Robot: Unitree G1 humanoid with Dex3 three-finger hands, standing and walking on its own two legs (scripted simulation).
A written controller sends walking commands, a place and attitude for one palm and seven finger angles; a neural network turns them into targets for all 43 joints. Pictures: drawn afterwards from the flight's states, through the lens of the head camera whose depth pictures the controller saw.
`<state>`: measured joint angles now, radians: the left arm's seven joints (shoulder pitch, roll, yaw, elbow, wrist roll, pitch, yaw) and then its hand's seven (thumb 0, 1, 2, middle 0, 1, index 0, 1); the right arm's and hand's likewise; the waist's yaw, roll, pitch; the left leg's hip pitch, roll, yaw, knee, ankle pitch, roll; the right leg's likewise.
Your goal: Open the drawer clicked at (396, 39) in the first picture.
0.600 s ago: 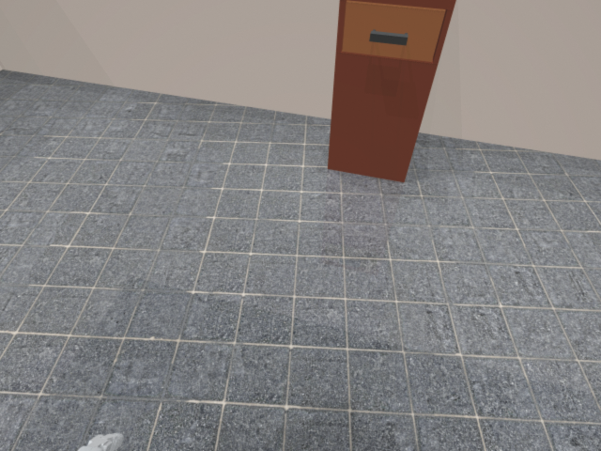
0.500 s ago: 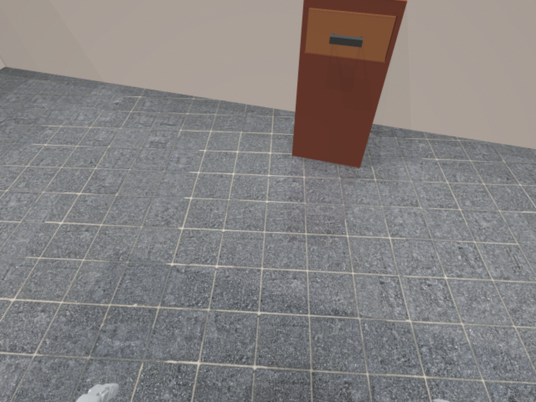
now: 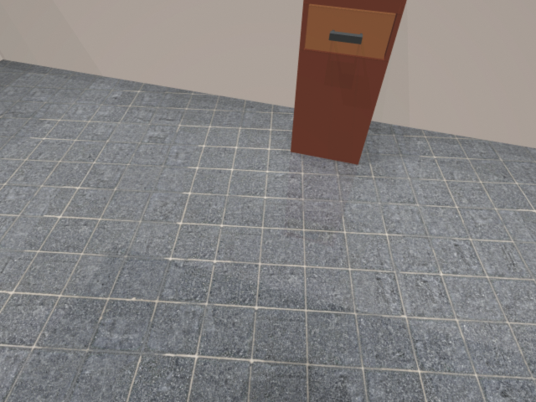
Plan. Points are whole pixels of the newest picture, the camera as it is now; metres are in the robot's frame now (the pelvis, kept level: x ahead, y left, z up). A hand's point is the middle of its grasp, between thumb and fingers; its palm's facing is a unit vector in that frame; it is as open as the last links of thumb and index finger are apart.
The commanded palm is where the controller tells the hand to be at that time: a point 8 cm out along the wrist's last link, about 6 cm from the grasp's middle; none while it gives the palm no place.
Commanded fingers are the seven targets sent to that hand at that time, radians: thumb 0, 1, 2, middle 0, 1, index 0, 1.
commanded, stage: stand and wait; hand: left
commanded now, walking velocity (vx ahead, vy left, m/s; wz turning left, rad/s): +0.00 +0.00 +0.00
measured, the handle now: (346, 35) +1.51 -0.24 -0.07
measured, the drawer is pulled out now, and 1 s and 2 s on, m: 0.00 0.00 0.00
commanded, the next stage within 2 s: look at it before walking up in 0.22 s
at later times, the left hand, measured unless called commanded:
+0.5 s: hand out of the picture +0.07 +0.25 -0.15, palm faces -0.03 -0.94 -0.34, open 7.4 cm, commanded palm none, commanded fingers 0.00 0.90 0.90 -0.20 -0.30 -0.20 -0.30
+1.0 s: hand out of the picture +0.06 +0.25 -0.15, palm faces -0.03 -0.94 -0.34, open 7.4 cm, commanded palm none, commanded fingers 0.00 0.90 0.90 -0.20 -0.30 -0.20 -0.30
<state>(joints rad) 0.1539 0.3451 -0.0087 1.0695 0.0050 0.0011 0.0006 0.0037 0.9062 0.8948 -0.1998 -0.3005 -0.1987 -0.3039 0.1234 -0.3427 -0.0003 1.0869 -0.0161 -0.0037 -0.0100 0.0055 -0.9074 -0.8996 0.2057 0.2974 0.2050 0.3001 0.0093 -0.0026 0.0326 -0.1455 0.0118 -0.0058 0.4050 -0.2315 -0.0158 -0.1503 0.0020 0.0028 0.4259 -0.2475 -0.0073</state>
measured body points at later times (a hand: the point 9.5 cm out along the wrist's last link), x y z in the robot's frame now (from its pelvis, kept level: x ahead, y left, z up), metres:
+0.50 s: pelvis -0.01 +0.00 +0.00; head -0.01 +0.00 +0.45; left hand +0.07 +0.29 -0.13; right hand +0.06 -0.29 -0.13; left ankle -0.01 +0.13 -0.74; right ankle -0.01 -0.11 -0.74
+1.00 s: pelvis -0.01 +0.00 +0.00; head -0.01 +0.00 +0.45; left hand +0.06 +0.30 -0.13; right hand +0.06 -0.29 -0.13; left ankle -0.01 +0.13 -0.74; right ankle -0.01 -0.11 -0.74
